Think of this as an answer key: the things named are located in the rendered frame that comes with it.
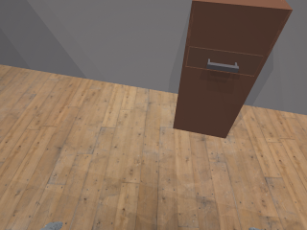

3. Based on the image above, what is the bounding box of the cabinet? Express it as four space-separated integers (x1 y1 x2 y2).
173 0 293 138

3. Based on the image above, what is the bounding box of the handle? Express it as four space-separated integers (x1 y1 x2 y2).
206 58 239 73

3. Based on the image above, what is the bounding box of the drawer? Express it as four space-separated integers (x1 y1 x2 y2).
186 46 263 76

